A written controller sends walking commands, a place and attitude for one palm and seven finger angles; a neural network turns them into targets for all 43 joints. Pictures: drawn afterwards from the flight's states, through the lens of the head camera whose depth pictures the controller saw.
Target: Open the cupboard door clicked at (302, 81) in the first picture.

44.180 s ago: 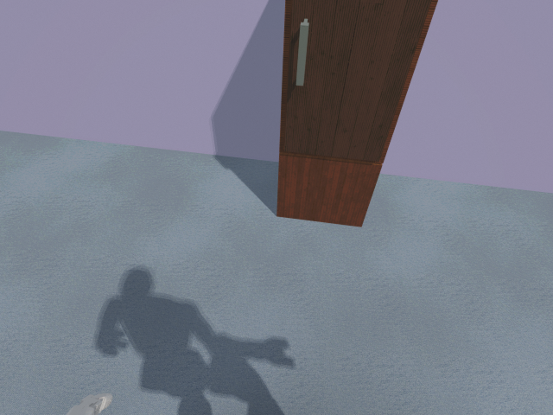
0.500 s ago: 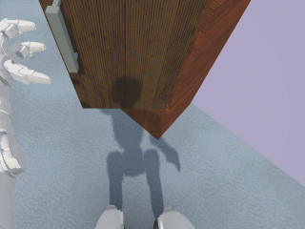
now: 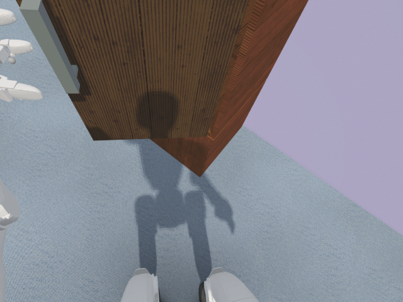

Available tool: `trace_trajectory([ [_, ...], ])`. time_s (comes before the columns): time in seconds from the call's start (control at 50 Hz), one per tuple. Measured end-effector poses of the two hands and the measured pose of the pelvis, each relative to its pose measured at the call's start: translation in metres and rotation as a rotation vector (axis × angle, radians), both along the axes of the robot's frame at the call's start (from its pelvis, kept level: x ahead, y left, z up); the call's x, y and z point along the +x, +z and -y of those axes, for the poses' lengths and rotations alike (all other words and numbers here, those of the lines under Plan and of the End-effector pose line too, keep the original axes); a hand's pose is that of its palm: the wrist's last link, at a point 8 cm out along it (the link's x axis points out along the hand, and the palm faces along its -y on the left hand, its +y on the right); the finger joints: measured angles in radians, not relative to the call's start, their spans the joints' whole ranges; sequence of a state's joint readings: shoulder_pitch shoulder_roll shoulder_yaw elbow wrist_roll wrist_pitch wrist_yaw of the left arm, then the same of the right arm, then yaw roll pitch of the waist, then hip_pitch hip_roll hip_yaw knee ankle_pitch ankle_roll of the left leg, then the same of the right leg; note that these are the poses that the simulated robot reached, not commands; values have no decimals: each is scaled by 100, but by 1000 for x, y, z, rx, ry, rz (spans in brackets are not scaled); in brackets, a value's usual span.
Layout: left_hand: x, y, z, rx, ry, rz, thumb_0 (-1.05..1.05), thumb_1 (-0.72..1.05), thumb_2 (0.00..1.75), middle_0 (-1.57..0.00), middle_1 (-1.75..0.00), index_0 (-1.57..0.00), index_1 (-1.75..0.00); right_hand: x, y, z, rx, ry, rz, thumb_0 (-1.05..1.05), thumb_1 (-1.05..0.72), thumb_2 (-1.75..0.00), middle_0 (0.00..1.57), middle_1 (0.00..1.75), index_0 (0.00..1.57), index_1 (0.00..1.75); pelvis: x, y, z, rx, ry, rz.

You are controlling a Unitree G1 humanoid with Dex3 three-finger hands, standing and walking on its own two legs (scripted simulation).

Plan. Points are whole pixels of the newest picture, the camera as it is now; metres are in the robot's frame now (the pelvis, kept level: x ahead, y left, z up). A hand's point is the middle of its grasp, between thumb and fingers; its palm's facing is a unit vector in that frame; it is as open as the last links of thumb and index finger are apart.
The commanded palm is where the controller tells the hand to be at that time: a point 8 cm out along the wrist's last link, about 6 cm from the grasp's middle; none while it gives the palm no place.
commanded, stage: move the hooked fingers beside the handle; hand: left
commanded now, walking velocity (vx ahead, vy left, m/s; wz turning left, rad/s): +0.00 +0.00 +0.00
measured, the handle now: (57, 45) +0.56 +0.21 +0.11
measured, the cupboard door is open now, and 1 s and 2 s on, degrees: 44 43 43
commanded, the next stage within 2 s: slide the fingers in behind the handle in 0.06 s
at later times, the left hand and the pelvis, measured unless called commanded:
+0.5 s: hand (29, 68) +0.52 +0.25 +0.10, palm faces +0.01 -1.00 +0.02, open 14.0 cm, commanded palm +0.50 +0.29 +0.11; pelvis +0.00 +0.01 +0.00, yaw +1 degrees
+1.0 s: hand (52, 66) +0.52 +0.21 +0.11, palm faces +0.00 -1.00 +0.02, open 14.0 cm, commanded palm +0.50 +0.25 +0.11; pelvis +0.00 +0.00 +0.00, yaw +1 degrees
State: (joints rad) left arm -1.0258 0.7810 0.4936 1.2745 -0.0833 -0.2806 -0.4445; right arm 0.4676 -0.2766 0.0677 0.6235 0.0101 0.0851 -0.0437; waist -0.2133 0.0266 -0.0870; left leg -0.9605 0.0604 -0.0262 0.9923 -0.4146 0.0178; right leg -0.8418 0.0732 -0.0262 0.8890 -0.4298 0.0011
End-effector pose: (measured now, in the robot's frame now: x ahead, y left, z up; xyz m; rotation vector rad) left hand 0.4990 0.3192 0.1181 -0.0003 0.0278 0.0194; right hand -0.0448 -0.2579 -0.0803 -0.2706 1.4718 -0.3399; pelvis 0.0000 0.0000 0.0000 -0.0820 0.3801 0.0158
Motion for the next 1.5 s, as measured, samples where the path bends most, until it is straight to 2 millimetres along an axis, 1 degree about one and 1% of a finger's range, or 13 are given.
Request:
trace_trajectory([
  [0.12, -5, -9, -7, -6, -1, -59, -1, -50, 30, -30, -120, -30, -120, 11, 1, 1, -8, 14, 23, 0, -90, -90, 20, 30, 20, 30, 2, 1, -1, -2, 6, 2],
  [0.22, -6, -8, -9, 12, -1, -5, -1, -50, 30, -30, -120, -30, -120, 24, 0, 4, -20, 43, 41, 0, -90, -90, 20, 30, 20, 30, 2, 0, -3, -6, 11, -1],
  [0.3, -5, -5, -2, -4, -29, 18, -1, -50, 30, -30, -120, -30, -120, 35, 0, 4, -21, 62, 53, 0, -90, -90, 20, 30, 20, 30, 3, 0, -5, -8, 20, 1],
  [0.46, -3, -15, 16, -20, -23, -37, -1, -50, 30, -30, -120, -30, -120, 49, -2, -1, -6, 78, 107, 0, -90, -90, 20, 30, 20, 30, 4, 1, -8, -5, 22, 11],
  [0.54, -1, -15, 19, -14, 0, -21, -1, -50, 30, -30, -120, -30, -121, 48, -4, -5, 8, 72, 113, 0, -90, -90, 20, 30, 20, 30, 3, 0, -8, -3, 19, 12],
  [0.68, -3, -10, 24, 3, -11, 0, -1, -50, 30, -30, -120, -30, -121, 35, -8, -9, 33, 53, 80, 0, -90, -90, 20, 30, 20, 30, 3, 0, -6, -2, 19, 17],
  [0.84, -2, -10, 34, -8, -5, -16, -1, -50, 30, -30, -120, -30, -121, 24, -7, -5, 33, 47, 60, 0, -90, -90, 20, 30, 20, 30, 2, 1, -4, 2, 23, 20],
  [0.9, -2, -9, 42, 6, -15, -5, -1, -50, 30, -30, -120, -29, -121, 22, -7, -2, 33, 47, 58, 0, -90, -90, 20, 30, 20, 30, 1, 1, -3, 3, 22, 20],
  [1.0, -1, -11, 54, -23, -23, -9, -1, -50, 30, -30, -120, -30, -120, 22, -6, 2, 28, 41, 72, 0, -90, -90, 20, 30, 20, 30, 0, 1, 0, 8, 18, 25],
  [1.14, -1, -11, 56, 5, 4, -10, -1, -50, 30, -30, -120, -31, -122, 25, -7, 7, 24, 43, 93, 0, -90, -90, 20, 30, 20, 30, -2, 0, 4, 10, 17, 25],
  [1.22, -1, -11, 61, 16, -11, -9, -1, -50, 30, -30, -120, -31, -121, 25, -9, 7, 31, 47, 87, 0, -90, -90, 20, 30, 20, 30, -2, 0, 5, 11, 19, 23],
  [1.32, 0, -12, 74, -6, -27, -12, -1, -50, 30, -30, -120, -30, -121, 27, -11, 6, 43, 53, 85, 0, -90, -90, 20, 30, 20, 30, -1, 0, 5, 13, 23, 23],
  [1.5, -1, -10, 84, 14, -5, 3, -1, -50, 30, -30, -120, -30, -121, 33, -15, 6, 65, 51, 108, 0, -90, -90, 20, 30, 20, 30, 2, 0, 8, 19, 19, 28],
])
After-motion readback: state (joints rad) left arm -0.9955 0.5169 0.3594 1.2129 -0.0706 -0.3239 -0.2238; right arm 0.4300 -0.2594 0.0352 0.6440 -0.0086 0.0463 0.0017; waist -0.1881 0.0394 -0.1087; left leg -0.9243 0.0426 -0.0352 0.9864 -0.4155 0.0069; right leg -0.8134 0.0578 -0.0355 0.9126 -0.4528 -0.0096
